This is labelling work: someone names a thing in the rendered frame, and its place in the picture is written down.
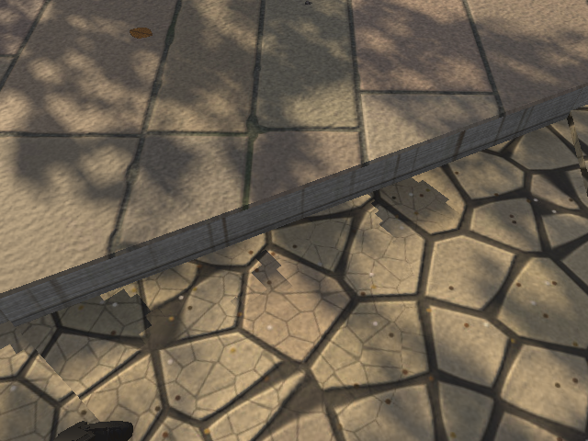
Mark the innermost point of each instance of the left robot hand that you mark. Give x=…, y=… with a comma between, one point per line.
x=101, y=431

